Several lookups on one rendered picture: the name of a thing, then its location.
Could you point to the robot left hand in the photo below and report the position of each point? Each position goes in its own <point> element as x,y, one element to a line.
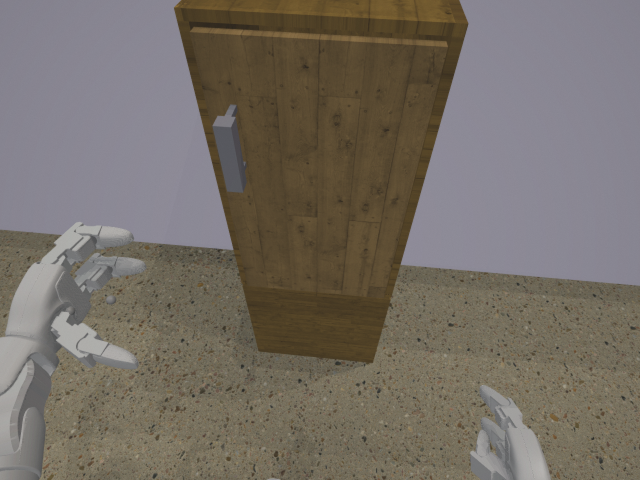
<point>47,289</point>

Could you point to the robot right hand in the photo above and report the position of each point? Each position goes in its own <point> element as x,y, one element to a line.
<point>517,449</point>

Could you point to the cupboard door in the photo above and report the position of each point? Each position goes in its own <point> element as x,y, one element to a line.
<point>331,128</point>

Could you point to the handle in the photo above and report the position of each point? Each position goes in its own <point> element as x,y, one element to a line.
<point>229,149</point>

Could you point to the robot left forearm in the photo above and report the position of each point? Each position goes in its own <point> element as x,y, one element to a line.
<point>26,367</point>

